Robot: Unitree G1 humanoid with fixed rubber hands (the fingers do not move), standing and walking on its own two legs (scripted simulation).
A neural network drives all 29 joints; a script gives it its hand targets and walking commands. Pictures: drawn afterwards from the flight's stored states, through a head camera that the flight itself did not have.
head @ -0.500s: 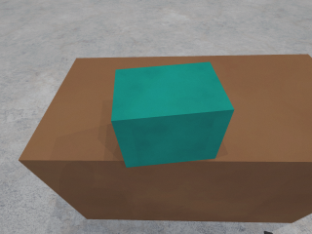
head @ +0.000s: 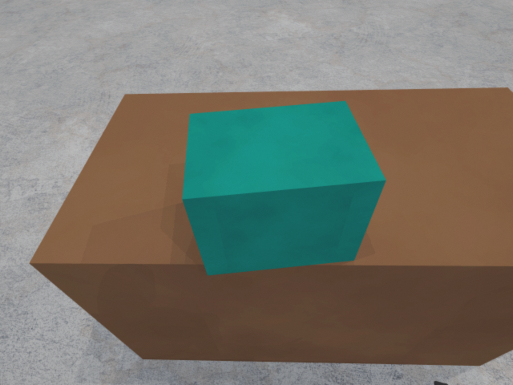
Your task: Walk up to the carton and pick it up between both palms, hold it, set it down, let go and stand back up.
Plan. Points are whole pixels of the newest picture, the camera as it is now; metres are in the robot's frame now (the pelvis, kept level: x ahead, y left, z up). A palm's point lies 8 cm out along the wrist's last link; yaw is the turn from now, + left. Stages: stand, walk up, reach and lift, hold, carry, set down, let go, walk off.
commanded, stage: stand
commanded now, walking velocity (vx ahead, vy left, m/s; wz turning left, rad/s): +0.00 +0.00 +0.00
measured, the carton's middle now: (275, 189) +0.43 +0.00 +0.05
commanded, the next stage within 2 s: none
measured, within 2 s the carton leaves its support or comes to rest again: neither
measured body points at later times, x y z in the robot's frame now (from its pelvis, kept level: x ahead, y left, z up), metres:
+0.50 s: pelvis +0.00 +0.00 +0.00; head +0.00 -0.01 +0.45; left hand +0.07 +0.29 -0.12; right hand +0.09 -0.29 -0.12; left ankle -0.01 +0.16 -0.74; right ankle +0.02 -0.12 -0.74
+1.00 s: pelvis +0.00 +0.00 +0.00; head +0.01 -0.01 +0.45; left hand +0.07 +0.29 -0.13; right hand +0.09 -0.29 -0.12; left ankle -0.01 +0.16 -0.74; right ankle +0.02 -0.12 -0.74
